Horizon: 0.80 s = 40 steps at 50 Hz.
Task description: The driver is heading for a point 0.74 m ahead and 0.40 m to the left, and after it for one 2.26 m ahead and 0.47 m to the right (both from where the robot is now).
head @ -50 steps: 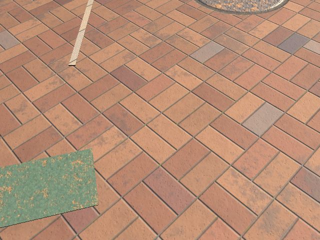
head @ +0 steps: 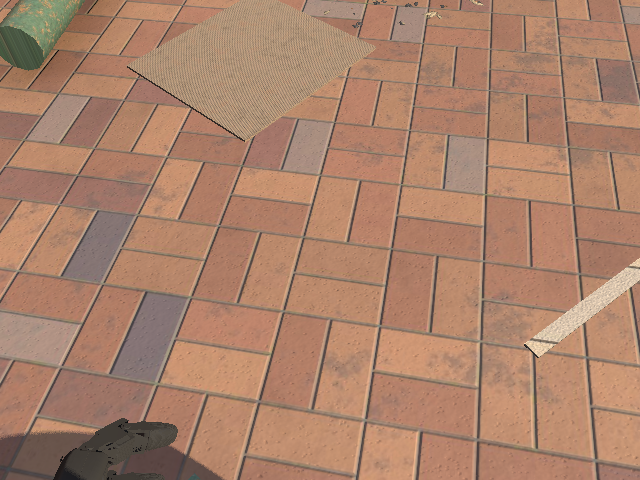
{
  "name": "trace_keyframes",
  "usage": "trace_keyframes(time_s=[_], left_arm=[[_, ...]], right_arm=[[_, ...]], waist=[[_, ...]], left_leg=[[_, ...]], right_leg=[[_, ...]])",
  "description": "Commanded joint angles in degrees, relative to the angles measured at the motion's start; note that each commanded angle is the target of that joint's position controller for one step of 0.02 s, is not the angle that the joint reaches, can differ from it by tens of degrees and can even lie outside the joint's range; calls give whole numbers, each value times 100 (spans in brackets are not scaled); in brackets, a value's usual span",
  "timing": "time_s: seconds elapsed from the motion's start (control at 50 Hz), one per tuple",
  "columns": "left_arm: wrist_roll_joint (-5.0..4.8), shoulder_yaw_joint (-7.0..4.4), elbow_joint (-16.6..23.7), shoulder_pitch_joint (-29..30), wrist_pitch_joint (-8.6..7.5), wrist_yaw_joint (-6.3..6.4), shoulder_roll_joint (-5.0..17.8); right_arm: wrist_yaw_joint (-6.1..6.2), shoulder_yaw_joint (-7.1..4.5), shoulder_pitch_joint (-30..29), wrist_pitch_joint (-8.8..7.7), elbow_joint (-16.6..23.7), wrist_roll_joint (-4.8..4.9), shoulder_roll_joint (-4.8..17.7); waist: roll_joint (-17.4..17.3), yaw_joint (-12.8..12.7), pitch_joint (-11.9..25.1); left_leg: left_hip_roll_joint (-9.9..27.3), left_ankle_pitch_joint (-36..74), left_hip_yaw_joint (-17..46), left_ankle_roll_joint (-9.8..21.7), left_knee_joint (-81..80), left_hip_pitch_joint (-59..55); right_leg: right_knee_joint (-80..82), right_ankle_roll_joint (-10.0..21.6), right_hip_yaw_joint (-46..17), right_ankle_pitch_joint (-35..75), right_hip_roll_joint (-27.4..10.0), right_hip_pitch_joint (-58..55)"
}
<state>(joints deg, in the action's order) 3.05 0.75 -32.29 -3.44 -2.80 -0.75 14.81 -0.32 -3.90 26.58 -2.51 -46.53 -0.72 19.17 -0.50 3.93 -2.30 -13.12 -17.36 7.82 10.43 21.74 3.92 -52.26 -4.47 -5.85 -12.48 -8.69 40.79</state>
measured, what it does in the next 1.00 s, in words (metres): walks ahead, turning left: right foot, then left foot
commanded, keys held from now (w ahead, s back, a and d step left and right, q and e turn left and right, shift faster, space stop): w+q+shift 0.30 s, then w+shift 0.50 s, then w+e+shift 0.20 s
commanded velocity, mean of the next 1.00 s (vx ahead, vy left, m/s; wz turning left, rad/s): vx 1.00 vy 0.00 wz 0.46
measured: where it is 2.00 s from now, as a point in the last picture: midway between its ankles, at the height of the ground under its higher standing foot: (163, 89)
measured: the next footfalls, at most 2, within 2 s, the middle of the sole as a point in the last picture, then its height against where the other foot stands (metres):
right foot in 0.14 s outside the picture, level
left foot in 0.58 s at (251, 402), level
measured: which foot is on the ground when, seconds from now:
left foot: down 0.00-0.14, up 0.16-0.56, down 0.58-1.00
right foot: up 0.00-0.12, down 0.14-0.58, up 0.60-1.00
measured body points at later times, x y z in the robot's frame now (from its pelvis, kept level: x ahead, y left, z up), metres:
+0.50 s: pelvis +0.44 -0.01 -0.01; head +0.46 +0.01 +0.44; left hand +0.24 +0.20 -0.14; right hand +0.79 -0.07 -0.04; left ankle +0.57 +0.15 -0.69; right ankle +0.30 -0.20 -0.73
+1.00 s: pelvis +0.88 +0.21 -0.03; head +0.91 +0.23 +0.42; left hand +0.98 +0.52 -0.11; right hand +0.95 -0.07 -0.15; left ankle +0.61 +0.14 -0.72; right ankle +1.09 +0.23 -0.72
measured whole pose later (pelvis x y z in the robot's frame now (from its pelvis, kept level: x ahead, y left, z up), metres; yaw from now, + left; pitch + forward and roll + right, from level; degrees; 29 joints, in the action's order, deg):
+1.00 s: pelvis +0.88 +0.21 -0.03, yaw +25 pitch +2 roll +0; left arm 1.1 0.2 -39.5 -1.9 -3.0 -3.4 16.6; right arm 0.7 -2.2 27.6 -5.9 -52.3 -1.9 17.8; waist 0.3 3.9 -2.1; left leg -5.8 -23.7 -3.2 4.7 7.5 -19.2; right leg -32.9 7.4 6.7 1.9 1.0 36.9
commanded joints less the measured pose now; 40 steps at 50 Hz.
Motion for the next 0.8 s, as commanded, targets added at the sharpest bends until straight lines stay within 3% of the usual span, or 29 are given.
trace_keyframes(time_s=[0.02,0.06,0.08,0.1,0.12,0.14,0.16,0.18,0.2,0.22,0.24,0.28,0.32,0.4,0.46,0.5,0.52,0.54,0.56,0.58,0.6,0.62,0.64,0.66,0.7,0.72,0.76,0.8], left_arm=[[-157,-92,328,233,-5,-56,461],[-181,-146,335,294,-23,-24,655],[-174,-200,279,120,-40,12,796],[-170,-299,138,-356,-64,72,1024],[-159,-410,-69,-1309,-101,144,1221],[-64,-567,-296,-2545,-134,270,1582],[165,-666,-393,-3059,-150,327,2027],[87,-717,-324,-2314,-117,258,2043],[35,-606,-192,-1617,-78,233,1366],[-2,-524,-257,-1431,-54,201,1018],[15,-495,-389,-1447,-56,186,909],[-61,-439,-779,-1708,-153,147,744],[-159,-396,-1010,-1857,-281,53,577],[-107,-417,-1158,-1593,-442,2,760],[-146,-437,-1445,-2104,-420,13,980],[-150,-482,-1539,-2304,-360,65,1318],[-145,-511,-1575,-2352,-293,102,1520],[-139,-541,-1573,-2264,-214,148,1702],[-176,-537,-1502,-2040,-136,179,1725],[-121,-468,-1381,-2158,-123,163,1360],[-253,-324,-995,-2629,-158,13,632],[-249,-381,-751,-1940,-234,37,1091],[-315,-357,-680,-1470,-274,48,977],[-287,-288,-735,-1501,-280,45,828],[-101,-240,-860,-1735,-106,-17,654],[-50,-232,-882,-1750,-17,-61,603],[-12,-210,-692,-1174,56,-138,500],[-43,-151,-373,-342,30,-179,430]], right_arm=[[-57,-256,-791,-223,598,63,925],[-57,-295,-573,-196,525,82,991],[-33,-314,-535,-177,510,69,1045],[-25,-341,-541,-162,498,37,1178],[-48,-367,-742,-168,508,28,1339],[-65,-272,-984,-240,612,17,1018],[-28,-23,-927,-288,921,127,39],[-1,61,-624,-245,1122,158,216],[11,25,-1023,-132,948,0,511],[-70,18,-1294,-66,952,-88,560],[-165,17,-1486,3,972,-125,495],[-327,100,-1715,161,1192,-145,188],[-395,182,-2035,240,1428,-157,2],[-458,261,-2580,223,1706,-133,115],[-543,365,-3136,138,1766,-165,-21],[-479,325,-3011,107,1637,-190,111],[-415,271,-2629,89,1509,-217,243],[-344,185,-1778,71,1260,-228,414],[-256,68,-548,49,844,-222,594],[-140,-99,4,67,602,-269,994],[-50,-235,-438,116,773,-207,1553],[-23,-265,-266,119,849,-155,1475],[36,-242,-400,57,626,-132,1243],[55,-178,-490,-24,467,-108,946],[82,-37,-833,-164,395,-108,525],[75,21,-807,-221,345,-70,350],[49,37,-622,-321,186,21,301],[-12,24,-530,-387,115,44,349]], waist=[[-19,-255,-171],[-151,-130,-22],[-166,-199,125],[-108,-432,492],[43,-1059,1002],[241,-1654,1622],[1759,-1500,2157],[2454,-905,2280],[1357,-866,1338],[684,-830,790],[420,-771,512],[616,-599,107],[524,-505,-29],[433,-221,-422],[239,-436,-697],[459,-290,-399],[653,-35,-40],[852,423,485],[812,1029,1042],[339,988,1552],[-1390,69,2242],[-523,441,2531],[-214,323,1447],[115,19,622],[203,-506,220],[38,-597,150],[-73,-559,-251],[-62,-436,-618]], left_leg=[[1139,1933,1355,530,-1099,2089],[1285,2508,1563,344,-718,1344],[1309,3064,1646,223,-298,955],[1279,3821,1624,85,450,666],[1105,4099,1415,-82,1733,856],[836,3307,1114,-210,3457,1716],[259,-1167,491,-310,5310,3296],[563,-961,133,-278,6034,4103],[1057,-333,-53,-290,6125,4333],[1302,-15,-218,-345,5850,4258],[1466,41,-267,-403,5688,4132],[1724,43,-274,-483,5561,4147],[1793,347,-289,-491,5427,4307],[1630,1324,-459,-487,3794,3926],[1341,1643,-1251,-212,2297,2913],[919,1201,-1561,-31,1955,2431],[704,798,-1611,50,1872,1998],[571,428,-1503,167,1774,1100],[571,630,-1294,297,1135,-330],[1306,-262,-260,311,1267,-1853],[2996,-1143,2900,753,566,-3190],[3050,-918,3704,890,-126,-3134],[2930,-133,2821,860,-311,-2385],[2746,462,2207,728,-468,-1280],[2337,695,1449,541,-778,99],[2242,787,1309,571,-945,450],[2093,858,942,587,-1389,679],[1815,1444,410,497,-1722,901]], right_leg=[[1215,68,539,1577,446,-2144],[1749,167,477,1528,598,-2314],[1972,209,436,1243,724,-2525],[2025,272,466,684,917,-3045],[2134,334,547,321,945,-4135],[1987,477,13,-715,277,-5565],[2848,765,-2503,-2874,-1470,-6682],[3817,1107,-4752,-3584,-1930,-6329],[3786,1134,-3868,-3880,-1628,-5498],[3686,1082,-2752,-2942,-1350,-4798],[3716,982,-1972,-2031,-1112,-4342],[3909,870,-950,-1029,-933,-3775],[4123,820,-237,-65,-835,-3610],[4758,861,1105,1174,-489,-3131],[5247,920,1665,2454,-458,-3201],[4556,940,1850,5344,-577,-4024],[3761,941,1889,6610,-663,-4387],[2572,951,1878,7260,-769,-4407],[988,923,1931,6942,-652,-3921],[-1050,887,1770,3697,-321,-2580],[-3273,614,1399,-1469,669,-396],[-3745,758,369,-1156,730,238],[-3486,767,335,-704,503,637],[-2884,749,371,-557,277,423],[-2152,666,278,-581,48,-352],[-1867,599,272,-698,-16,-538],[-1205,477,428,-544,-129,-167],[-162,450,654,385,-107,-43]])
Keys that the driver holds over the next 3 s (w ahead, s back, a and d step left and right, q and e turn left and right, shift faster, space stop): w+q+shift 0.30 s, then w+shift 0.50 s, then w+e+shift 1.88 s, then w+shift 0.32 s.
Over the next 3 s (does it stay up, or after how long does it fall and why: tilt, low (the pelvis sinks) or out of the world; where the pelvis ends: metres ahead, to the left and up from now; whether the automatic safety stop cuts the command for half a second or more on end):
stays up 2.37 -0.22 0.00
